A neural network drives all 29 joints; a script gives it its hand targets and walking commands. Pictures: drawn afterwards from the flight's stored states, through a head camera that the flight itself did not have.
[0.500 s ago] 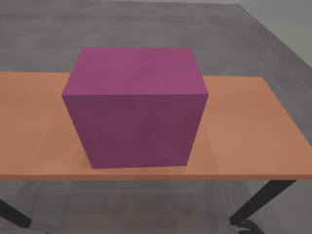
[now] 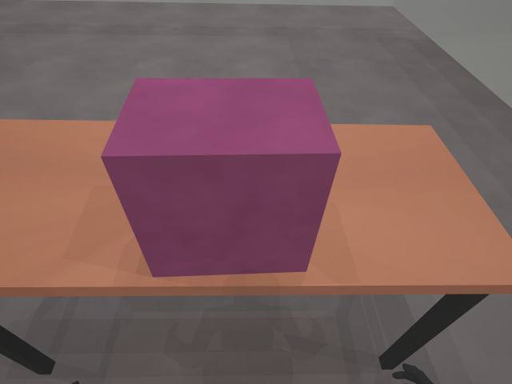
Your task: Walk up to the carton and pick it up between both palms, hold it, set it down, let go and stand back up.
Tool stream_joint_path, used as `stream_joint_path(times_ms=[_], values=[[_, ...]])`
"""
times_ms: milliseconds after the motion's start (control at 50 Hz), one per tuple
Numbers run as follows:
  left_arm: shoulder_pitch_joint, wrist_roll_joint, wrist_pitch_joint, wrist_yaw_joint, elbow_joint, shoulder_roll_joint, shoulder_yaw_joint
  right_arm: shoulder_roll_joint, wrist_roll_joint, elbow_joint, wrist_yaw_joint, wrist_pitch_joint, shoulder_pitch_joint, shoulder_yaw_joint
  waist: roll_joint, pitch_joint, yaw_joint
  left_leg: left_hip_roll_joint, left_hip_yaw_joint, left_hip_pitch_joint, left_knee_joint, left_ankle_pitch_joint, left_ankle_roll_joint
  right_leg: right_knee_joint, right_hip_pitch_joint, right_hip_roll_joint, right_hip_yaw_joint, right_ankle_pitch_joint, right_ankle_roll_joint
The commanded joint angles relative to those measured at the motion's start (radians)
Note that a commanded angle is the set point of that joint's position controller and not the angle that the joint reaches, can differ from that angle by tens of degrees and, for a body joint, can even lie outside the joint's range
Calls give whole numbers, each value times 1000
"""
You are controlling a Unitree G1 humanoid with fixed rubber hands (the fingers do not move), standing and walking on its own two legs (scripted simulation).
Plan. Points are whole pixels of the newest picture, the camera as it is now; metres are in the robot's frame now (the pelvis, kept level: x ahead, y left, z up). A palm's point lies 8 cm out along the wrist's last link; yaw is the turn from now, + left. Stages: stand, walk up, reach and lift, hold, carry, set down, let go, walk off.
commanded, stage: stand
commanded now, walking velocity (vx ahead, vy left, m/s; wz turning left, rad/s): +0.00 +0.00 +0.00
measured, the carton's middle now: (228, 183) +0.44 +0.04 +0.09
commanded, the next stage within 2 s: none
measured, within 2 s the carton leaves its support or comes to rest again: neither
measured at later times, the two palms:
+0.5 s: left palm out of the picture +0.08 +0.29 -0.09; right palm out of the picture +0.10 -0.28 -0.09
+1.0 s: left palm out of the picture +0.07 +0.30 -0.09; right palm out of the picture +0.09 -0.28 -0.09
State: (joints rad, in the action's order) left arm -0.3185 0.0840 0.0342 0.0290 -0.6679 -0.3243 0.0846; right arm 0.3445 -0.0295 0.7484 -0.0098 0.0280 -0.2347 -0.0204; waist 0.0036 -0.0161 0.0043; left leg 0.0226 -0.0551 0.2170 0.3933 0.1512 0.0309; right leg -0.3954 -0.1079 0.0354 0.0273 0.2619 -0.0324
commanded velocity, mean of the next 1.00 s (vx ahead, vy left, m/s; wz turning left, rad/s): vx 0.00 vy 0.00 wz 0.00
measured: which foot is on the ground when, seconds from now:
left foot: down 0.00-1.00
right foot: down 0.00-1.00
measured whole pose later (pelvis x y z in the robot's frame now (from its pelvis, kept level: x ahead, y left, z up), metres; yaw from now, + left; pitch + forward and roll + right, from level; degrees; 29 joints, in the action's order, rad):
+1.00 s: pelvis -0.01 +0.00 +0.00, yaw +0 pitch -3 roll +0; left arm -0.30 0.08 0.03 0.03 -0.74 -0.33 0.08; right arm 0.35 -0.03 0.78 -0.01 0.02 -0.23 -0.02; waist 0.00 -0.02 0.00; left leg 0.02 -0.06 0.22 0.39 0.13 0.03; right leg -0.40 -0.11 0.04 0.03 0.25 -0.03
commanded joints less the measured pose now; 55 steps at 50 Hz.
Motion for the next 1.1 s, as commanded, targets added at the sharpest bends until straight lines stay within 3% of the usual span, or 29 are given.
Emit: stream_joint_path(times_ms=[0, 40, 60, 100, 160, 220, 260, 280, 380, 420, 440, 540, 620, 660, 680, 720, 740, 760, 780, 800, 820, 840, 980, 1000, 1040, 1080], values=[[17, -106, 39, -29, 24, -218, 24, 204, 13, -11, 14, 28, 31, 74, -42, 38, 1, 88, -61, -77, 23, -131, -60, 52, -36, -147, -127, -175, 0], [4, -103, 36, -33, 14, -234, 28, 203, 12, -9, 13, 28, 10, 71, -13, 54, 4, 90, -54, -88, 22, -111, -64, 41, -38, -143, -123, -168, 2], [24, -105, 34, -31, 12, -229, 26, 208, 11, -14, 10, 27, 29, 74, -45, 47, 5, 90, -58, -84, 17, -125, -64, 47, -43, -147, -123, -176, -1], [39, -109, 36, -30, 18, -235, 30, 192, 15, -11, 15, 28, 4, 66, -27, 65, 16, 97, -56, -89, 15, -136, -62, 43, -21, -145, -119, -185, 2], [26, -101, 35, -29, 8, -218, 25, 199, 12, -11, 16, 23, 34, 71, -48, 53, 2, 91, -56, -93, 19, -147, -64, 49, -45, -143, -114, -164, 3], [11, -98, 34, -31, 5, -226, 23, 204, 15, -9, 16, 21, 9, 67, -4, 55, -2, 100, -57, -93, 21, -142, -68, 40, -31, -150, -125, -189, -4], [16, -95, 34, -27, 6, -224, 26, 220, 14, -5, 17, 21, 37, 70, -65, 53, -12, 94, -56, -83, 22, -147, -67, 53, -28, -150, -125, -188, 0], [26, -101, 34, -31, 0, -226, 23, 194, 14, -9, 17, 21, 25, 70, -27, 40, 7, 90, -59, -80, 14, -131, -63, 52, -32, -153, -121, -180, 0], [25, -101, 32, -30, -9, -224, 24, 214, 21, 5, 17, 18, 17, 68, -58, 56, 3, 97, -57, -95, 18, -117, -64, 61, -35, -150, -128, -140, -2], [43, -106, 36, -30, -4, -232, 23, 205, 19, -1, 17, 18, 18, 67, -39, 30, 13, 104, -62, -85, 2, -105, -64, 63, -56, -149, -133, -134, 0], [41, -104, 35, -32, -11, -225, 23, 199, 16, 7, 17, 20, 7, 62, -20, 20, 10, 102, -71, -77, 2, -124, -65, 61, -47, -155, -126, -169, 1], [53, -101, 34, -27, -16, -219, 22, 205, 16, 7, 17, 17, 11, 66, -35, 39, 5, 101, -55, -89, 7, -95, -69, 69, -50, -155, -127, -120, -5], [17, -101, 38, -30, -28, -233, 22, 201, 19, 14, 14, 15, -4, 62, -38, 28, 8, 95, -62, -77, 3, -98, -62, 71, -41, -160, -138, -154, -5], [17, -99, 34, -28, -25, -233, 20, 225, 19, 7, 15, 17, 28, 75, -47, 8, -7, 95, -61, -72, 4, -67, -59, 83, -64, -157, -133, -96, 0], [49, -101, 30, -27, -28, -220, 17, 203, 18, 5, 16, 19, 18, 65, -48, -2, 11, 99, -64, -70, 0, -70, -59, 79, -73, -161, -137, -99, -3], [45, -97, 28, -27, -28, -221, 22, 213, 17, 18, 19, 19, 18, 66, -13, 4, -3, 106, -83, -65, -11, -61, -67, 69, -70, -154, -128, -85, -2], [50, -96, 30, -28, -27, -221, 18, 215, 21, 16, 16, 20, 7, 63, -48, 14, 11, 100, -67, -73, -13, -54, -62, 79, -73, -157, -133, -63, -2], [65, -99, 30, -30, -27, -229, 21, 202, 19, 19, 14, 21, 13, 66, -31, 13, 20, 100, -72, -89, -17, -56, -62, 82, -84, -159, -139, -58, -3], [51, -99, 29, -29, -31, -231, 20, 202, 20, 6, 14, 23, 32, 65, -56, 28, 6, 101, -71, -95, -14, -56, -61, 80, -73, -150, -132, -49, 0], [49, -97, 31, -28, -33, -226, 24, 212, 13, 11, 15, 23, 27, 67, -59, 13, 5, 97, -65, -72, -11, -66, -63, 82, -68, -151, -131, -62, 0], [47, -99, 32, -28, -40, -236, 21, 212, 16, 19, 16, 19, 24, 69, -25, 6, 4, 100, -76, -72, -14, -64, -66, 81, -62, -155, -129, -65, 1], [38, -99, 32, -28, -42, -230, 22, 205, 18, 16, 15, 20, 36, 65, -47, 20, -5, 102, -70, -69, -11, -63, -65, 81, -53, -158, -127, -75, 1], [77, -96, 31, -28, -39, -217, 19, 210, 17, 25, 15, 22, 19, 69, -20, 18, 13, 106, -82, -78, -19, -67, -66, 76, -70, -159, -127, -87, 0], [60, -95, 33, -26, -43, -220, 20, 209, 21, 22, 15, 22, 27, 65, -51, 9, 7, 107, -78, -81, -12, -84, -65, 81, -76, -162, -134, -85, 0], [50, -97, 32, -25, -47, -225, 22, 208, 24, 30, 17, 16, 17, 66, -53, 11, 9, 99, -66, -77, -7, -64, -62, 90, -63, -166, -144, -82, -2], [56, -99, 29, -30, -51, -229, 20, 205, 22, 22, 18, 17, 31, 60, -29, -13, 11, 106, -80, -70, -25, -77, -58, 84, -74, -162, -132, -97, -1]])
